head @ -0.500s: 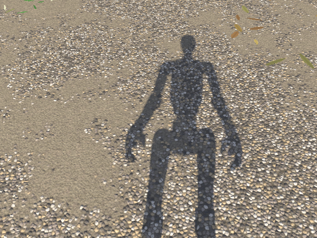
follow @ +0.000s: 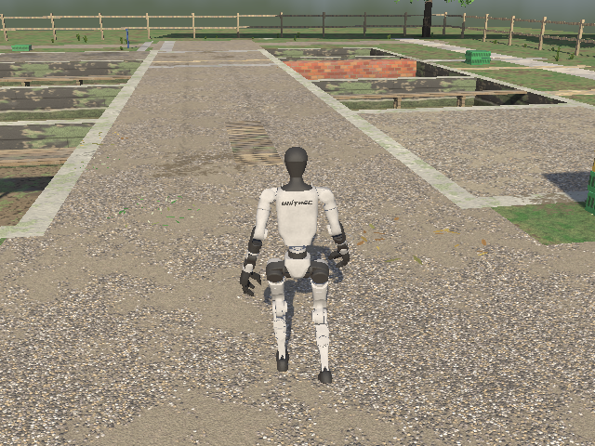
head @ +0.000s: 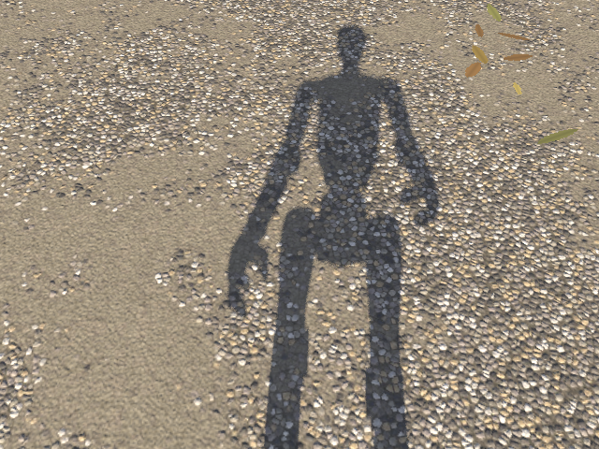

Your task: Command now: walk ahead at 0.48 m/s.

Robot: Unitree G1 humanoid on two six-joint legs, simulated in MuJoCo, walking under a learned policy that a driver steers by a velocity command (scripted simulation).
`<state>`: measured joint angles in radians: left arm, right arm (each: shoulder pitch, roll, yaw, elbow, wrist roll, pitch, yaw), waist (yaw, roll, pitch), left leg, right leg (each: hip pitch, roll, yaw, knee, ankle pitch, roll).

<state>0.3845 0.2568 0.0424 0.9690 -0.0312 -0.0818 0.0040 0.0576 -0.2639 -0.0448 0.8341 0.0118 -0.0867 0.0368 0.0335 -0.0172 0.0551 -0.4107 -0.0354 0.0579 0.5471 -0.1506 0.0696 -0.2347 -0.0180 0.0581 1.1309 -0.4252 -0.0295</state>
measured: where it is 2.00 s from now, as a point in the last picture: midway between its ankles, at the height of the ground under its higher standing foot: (234, 224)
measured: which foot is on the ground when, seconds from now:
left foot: down 0.00-0.46, up 0.48-0.96, down 0.98-1.00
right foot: up 0.00-0.44, down 0.46-1.00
